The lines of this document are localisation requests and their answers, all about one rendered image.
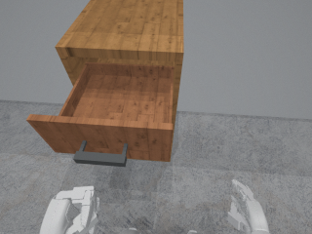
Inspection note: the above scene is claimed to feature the robot left hand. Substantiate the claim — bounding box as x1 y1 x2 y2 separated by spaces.
39 186 101 234

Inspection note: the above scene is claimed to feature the cabinet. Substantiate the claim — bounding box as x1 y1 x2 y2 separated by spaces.
55 0 184 162

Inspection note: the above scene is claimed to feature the handle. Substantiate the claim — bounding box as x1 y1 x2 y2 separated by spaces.
73 140 128 167

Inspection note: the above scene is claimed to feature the drawer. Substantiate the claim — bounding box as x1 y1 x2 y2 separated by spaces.
26 61 175 161

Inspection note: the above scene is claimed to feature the robot right hand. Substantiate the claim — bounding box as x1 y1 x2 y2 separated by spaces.
227 179 269 234

